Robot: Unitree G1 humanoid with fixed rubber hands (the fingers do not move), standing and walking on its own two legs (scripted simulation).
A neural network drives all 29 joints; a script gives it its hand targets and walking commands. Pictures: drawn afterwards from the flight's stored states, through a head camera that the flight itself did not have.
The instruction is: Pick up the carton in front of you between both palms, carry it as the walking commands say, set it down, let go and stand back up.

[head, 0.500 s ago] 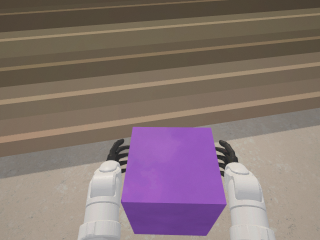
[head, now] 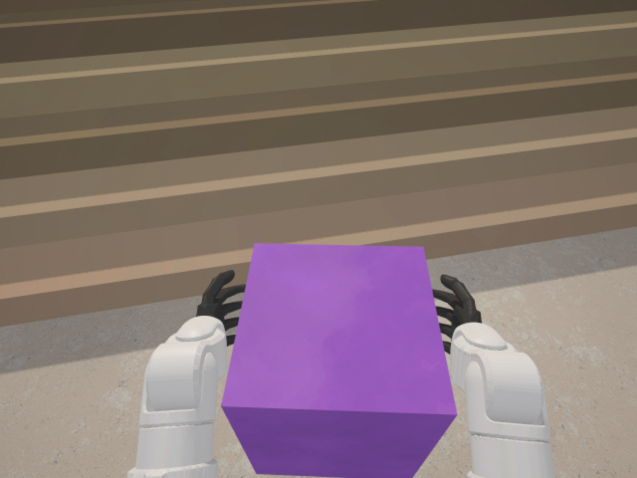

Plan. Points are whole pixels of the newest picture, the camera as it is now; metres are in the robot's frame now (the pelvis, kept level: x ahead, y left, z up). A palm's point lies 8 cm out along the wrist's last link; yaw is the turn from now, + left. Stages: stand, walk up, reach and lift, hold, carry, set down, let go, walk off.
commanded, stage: carry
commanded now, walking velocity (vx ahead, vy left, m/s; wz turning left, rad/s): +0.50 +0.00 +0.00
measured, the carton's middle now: (335, 366) +0.27 +0.01 +0.01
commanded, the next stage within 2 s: none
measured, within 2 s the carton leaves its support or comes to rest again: neither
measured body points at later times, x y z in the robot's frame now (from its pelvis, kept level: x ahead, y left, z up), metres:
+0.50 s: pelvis +0.29 +0.04 -0.02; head +0.29 +0.05 +0.43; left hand +0.57 +0.21 +0.06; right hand +0.58 -0.10 +0.06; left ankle +0.38 +0.12 -0.74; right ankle +0.09 -0.09 -0.69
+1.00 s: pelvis +0.62 +0.02 -0.02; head +0.64 +0.01 +0.43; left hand +0.94 +0.19 +0.11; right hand +0.96 -0.11 +0.11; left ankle +0.43 +0.13 -0.66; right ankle +0.71 -0.05 -0.74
